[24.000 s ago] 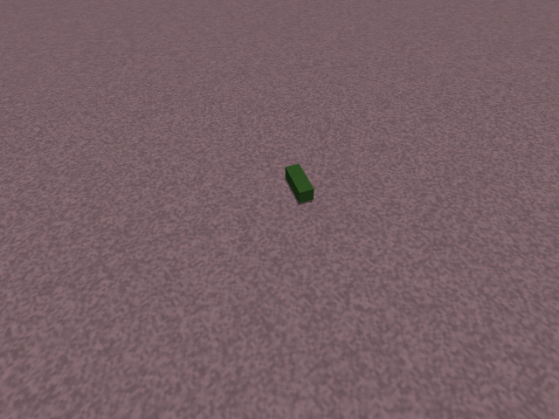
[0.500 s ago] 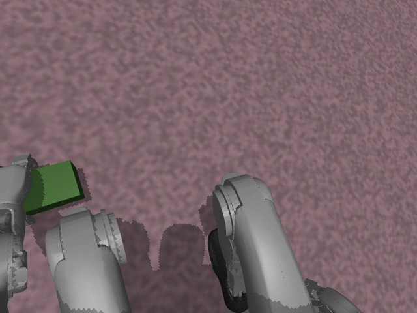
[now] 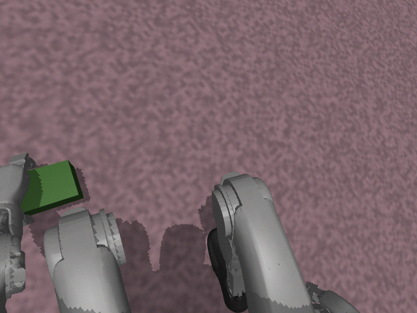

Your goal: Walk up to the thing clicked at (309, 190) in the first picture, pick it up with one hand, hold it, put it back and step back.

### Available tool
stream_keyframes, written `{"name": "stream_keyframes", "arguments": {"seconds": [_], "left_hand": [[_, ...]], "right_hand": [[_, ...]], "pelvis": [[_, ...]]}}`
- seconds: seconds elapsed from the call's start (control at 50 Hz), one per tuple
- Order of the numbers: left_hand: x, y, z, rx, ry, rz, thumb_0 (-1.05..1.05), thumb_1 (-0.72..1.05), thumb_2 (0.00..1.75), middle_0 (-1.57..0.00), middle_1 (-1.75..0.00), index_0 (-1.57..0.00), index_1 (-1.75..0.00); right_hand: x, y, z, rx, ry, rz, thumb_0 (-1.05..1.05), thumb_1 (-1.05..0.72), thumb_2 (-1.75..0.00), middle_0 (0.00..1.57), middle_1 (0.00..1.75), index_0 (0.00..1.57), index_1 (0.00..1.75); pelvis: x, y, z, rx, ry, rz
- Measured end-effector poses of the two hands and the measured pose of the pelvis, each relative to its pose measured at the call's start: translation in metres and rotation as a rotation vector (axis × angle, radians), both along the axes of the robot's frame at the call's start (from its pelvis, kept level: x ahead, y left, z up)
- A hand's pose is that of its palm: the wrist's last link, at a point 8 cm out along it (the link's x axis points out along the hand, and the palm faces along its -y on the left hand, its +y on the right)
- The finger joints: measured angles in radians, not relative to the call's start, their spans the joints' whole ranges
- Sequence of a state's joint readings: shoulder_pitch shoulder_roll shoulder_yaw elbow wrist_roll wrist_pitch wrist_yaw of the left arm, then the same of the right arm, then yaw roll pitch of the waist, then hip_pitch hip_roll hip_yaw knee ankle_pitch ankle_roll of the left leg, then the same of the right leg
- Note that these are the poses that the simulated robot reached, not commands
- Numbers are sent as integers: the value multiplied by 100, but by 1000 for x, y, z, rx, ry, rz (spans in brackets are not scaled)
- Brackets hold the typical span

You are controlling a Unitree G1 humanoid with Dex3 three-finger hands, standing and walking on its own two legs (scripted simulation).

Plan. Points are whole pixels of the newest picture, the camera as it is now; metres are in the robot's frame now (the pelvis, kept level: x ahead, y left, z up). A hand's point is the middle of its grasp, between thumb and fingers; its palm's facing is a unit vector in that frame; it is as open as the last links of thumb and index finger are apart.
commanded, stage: close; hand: left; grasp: from above
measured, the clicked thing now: (22, 196) +0.37 +0.30 -0.26
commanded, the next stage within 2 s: go down in 0.72 s
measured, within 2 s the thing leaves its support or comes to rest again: neither
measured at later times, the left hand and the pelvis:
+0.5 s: hand (15, 198) +0.36 +0.30 -0.23, palm faces -0.45 -0.15 -0.88, open 12.1 cm; pelvis +0.00 +0.00 +0.00, yaw +0 degrees
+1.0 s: hand (17, 196) +0.37 +0.30 -0.23, palm faces -0.44 -0.16 -0.88, open 12.8 cm; pelvis +0.00 +0.00 +0.00, yaw -1 degrees
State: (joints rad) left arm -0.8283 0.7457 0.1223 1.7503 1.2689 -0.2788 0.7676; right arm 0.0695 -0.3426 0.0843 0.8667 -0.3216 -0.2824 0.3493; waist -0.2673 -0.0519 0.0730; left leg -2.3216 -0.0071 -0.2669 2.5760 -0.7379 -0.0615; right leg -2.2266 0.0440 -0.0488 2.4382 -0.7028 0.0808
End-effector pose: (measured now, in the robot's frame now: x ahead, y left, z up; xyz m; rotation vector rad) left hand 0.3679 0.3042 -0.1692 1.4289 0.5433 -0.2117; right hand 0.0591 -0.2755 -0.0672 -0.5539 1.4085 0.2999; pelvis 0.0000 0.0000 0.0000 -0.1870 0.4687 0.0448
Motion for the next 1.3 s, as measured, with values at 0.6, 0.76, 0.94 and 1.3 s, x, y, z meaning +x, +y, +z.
{"name": "stream_keyframes", "arguments": {"seconds": [0.6, 0.76, 0.94, 1.3], "left_hand": [[3, 1, 0, 4, -4, -11, 1, -18, 61, -36, -78, -40, -73], [5, 1, 0, 5, -5, -6, 0, -20, 62, -35, -79, -39, -74], [6, 0, -1, 2, -5, 6, 0, -24, 67, -31, -84, -35, -79], [7, 8, 52, 46, -162, 54, 0, -47, 92, -11, -107, -13, -105]], "right_hand": [[2, 4, 0, 5, -6, 4, 0, -89, -89, 20, 29, 20, 30], [3, 5, 0, 13, -3, 19, 0, -89, -89, 20, 29, 20, 30], [2, 5, 0, 11, -8, 29, 0, -90, -89, 20, 29, 20, 30], [31, 10, 0, 56, -86, -136, 0, -92, -90, 20, 29, 20, 30]], "pelvis": [[0, 2, 0, -5, 2, -3], [0, 1, 0, -6, 0, -4], [-1, 1, -1, -4, -6, -5], [5, 4, 16, 1, 87, 12]]}}
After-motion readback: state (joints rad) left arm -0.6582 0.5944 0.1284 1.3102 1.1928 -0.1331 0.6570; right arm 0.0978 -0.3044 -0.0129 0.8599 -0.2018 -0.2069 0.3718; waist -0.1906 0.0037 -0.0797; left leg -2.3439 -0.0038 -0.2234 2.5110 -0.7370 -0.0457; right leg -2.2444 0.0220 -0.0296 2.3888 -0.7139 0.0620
